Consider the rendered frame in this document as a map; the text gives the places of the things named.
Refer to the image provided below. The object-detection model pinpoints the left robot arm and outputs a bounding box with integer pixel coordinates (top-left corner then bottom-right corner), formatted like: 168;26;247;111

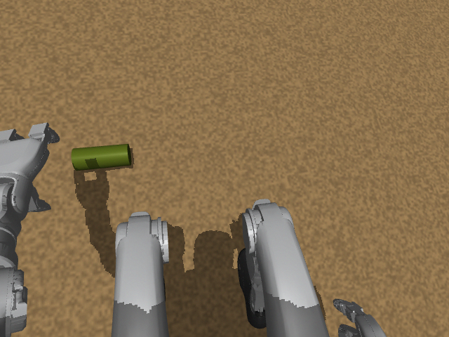
0;173;33;337

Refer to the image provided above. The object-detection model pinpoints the right robot foot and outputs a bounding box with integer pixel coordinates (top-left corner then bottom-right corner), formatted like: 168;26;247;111
237;248;267;329

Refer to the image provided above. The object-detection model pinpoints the can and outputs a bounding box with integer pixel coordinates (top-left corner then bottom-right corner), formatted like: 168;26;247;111
72;144;131;171

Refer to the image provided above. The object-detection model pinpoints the left robot hand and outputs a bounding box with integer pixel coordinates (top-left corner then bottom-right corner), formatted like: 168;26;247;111
0;122;60;212

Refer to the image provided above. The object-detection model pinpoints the right robot hand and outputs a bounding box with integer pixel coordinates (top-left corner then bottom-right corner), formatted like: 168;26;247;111
333;299;387;337

